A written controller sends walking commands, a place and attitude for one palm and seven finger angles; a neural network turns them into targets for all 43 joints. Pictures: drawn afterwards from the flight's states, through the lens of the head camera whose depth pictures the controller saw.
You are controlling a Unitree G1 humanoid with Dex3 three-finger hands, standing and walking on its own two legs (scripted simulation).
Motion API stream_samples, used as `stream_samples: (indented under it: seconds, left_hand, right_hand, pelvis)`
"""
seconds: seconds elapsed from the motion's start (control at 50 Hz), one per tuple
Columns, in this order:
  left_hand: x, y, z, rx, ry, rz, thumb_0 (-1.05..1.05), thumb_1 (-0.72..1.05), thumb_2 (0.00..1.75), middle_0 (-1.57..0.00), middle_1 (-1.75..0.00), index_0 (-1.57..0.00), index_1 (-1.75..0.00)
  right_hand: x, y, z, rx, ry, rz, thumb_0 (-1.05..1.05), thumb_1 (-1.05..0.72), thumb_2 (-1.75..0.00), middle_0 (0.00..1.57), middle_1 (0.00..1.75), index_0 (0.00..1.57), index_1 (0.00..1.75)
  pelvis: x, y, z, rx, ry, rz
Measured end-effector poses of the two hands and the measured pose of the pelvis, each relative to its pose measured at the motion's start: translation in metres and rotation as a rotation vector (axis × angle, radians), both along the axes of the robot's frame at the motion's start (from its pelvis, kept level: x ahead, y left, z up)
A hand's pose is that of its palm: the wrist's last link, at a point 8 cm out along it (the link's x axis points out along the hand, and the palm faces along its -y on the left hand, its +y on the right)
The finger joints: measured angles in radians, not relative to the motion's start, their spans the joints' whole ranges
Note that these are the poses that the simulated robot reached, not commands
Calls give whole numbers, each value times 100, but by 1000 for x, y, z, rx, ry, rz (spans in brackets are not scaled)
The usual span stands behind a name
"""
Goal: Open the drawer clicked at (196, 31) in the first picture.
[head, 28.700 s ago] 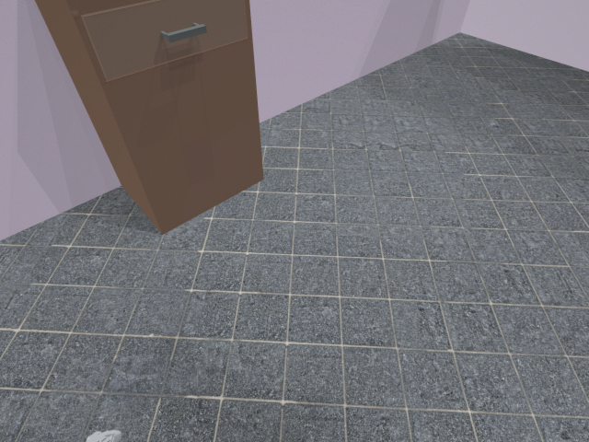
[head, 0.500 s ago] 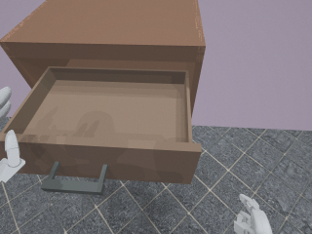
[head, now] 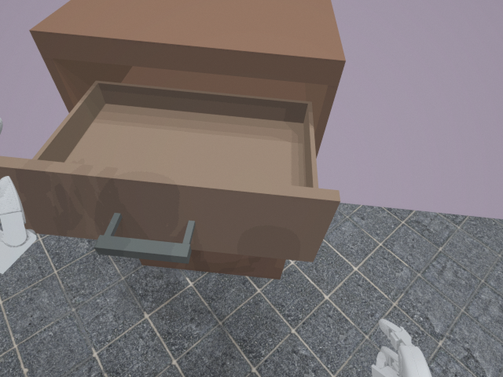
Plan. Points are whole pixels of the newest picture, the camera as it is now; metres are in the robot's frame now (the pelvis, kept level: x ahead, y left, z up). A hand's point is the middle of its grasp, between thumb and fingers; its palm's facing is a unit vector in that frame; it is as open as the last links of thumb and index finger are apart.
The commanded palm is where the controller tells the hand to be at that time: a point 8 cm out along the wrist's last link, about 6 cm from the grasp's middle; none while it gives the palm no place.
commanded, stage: step back with the hand held close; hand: left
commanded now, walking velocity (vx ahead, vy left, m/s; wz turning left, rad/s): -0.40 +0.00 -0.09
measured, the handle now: (148, 236) +0.31 +0.17 +0.06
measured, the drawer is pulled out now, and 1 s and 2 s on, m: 0.29 0.29 0.29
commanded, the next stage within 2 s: stop stepping back and stand still in 0.44 s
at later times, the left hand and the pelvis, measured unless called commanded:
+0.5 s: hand out of the picture +0.09 +0.15 +0.25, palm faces +0.23 -0.75 -0.62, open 7.4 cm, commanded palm +0.03 +0.22 +0.25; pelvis -0.12 -0.05 +0.02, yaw -4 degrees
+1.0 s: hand out of the picture -0.09 +0.20 +0.26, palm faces +0.58 -0.73 -0.36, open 7.4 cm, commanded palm -0.15 +0.23 +0.25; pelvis -0.26 -0.05 -0.01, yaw +3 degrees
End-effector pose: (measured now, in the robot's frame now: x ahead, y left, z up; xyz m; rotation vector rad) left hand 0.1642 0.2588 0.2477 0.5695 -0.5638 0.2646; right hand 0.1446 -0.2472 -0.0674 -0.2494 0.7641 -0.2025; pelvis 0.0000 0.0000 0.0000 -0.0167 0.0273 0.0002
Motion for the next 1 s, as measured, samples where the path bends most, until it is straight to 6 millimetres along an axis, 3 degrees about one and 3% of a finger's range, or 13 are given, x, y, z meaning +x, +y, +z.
stream_samples:
  seconds: [0.1,0.16,0.26,0.34,0.4,0.44,0.54,0.64,0.72,0.8,0.9,1.0]
  left_hand:
    - [-13,13,12,70,-11,49,1,88,89,-22,-30,-22,-31]
    - [-20,10,21,85,-31,56,1,88,89,-22,-30,-21,-30]
    - [-26,-14,17,77,-14,1,1,89,90,-21,-30,-21,-30]
    - [-37,-48,6,86,61,-78,1,89,90,-21,-30,-21,-30]
    - [-60,-70,10,129,109,-142,1,88,89,-21,-30,-21,-30]
    - [-80,-74,16,168,128,-153,1,88,89,-22,-30,-22,-30]
    - [-118,-62,22,159,130,-52,1,88,89,-22,-30,-22,-31]
    - [-149,-41,6,70,105,32,1,88,89,-22,-30,-22,-31]
    - [-188,-35,-3,18,116,33,1,88,89,-22,-30,-22,-30]
    - [-231,-37,8,40,59,44,1,88,89,-22,-30,-22,-30]
    - [-271,-32,26,49,-91,126,1,88,89,-22,-30,-22,-31]
    - [-299,-24,16,-10,-133,180,1,88,90,-21,-30,-21,-30]
  right_hand:
    - [-16,7,1,3,14,-6,2,-90,-90,20,30,20,30]
    - [-22,13,1,42,5,4,2,-90,-90,20,30,20,30]
    - [-32,15,-2,111,-41,33,2,-90,-90,20,30,20,30]
    - [-47,1,-6,146,-90,48,2,-90,-90,21,30,20,30]
    - [-69,-16,-5,156,-79,9,2,-90,-90,21,30,20,30]
    - [-86,-30,1,140,-56,-23,2,-90,-90,21,30,20,30]
    - [-119,-56,15,57,-21,-71,2,-90,-90,20,30,20,30]
    - [-148,-66,17,-13,-41,-74,2,-90,-90,20,30,20,30]
    - [-182,-57,23,-7,-47,-66,2,-90,-90,20,29,20,30]
    - [-211,-41,22,26,-76,-21,2,-90,-90,20,30,20,30]
    - [-237,-25,5,89,-68,38,2,-90,-90,20,30,20,30]
    - [-254,-25,-16,92,-25,99,2,-90,-90,21,30,20,30]
  pelvis:
    - [-12,2,5,-4,14,-10]
    - [-20,-1,9,-12,28,-29]
    - [-48,-16,8,3,41,-79]
    - [-82,-31,5,-14,35,-93]
    - [-99,-41,8,-12,24,-69]
    - [-107,-45,13,26,36,-69]
    - [-130,-51,22,68,49,-72]
    - [-166,-44,13,17,37,-22]
    - [-195,-42,13,34,-2,-26]
    - [-214,-42,12,28,-41,-19]
    - [-235,-48,8,22,-81,31]
    - [-265,-52,-5,46,-97,61]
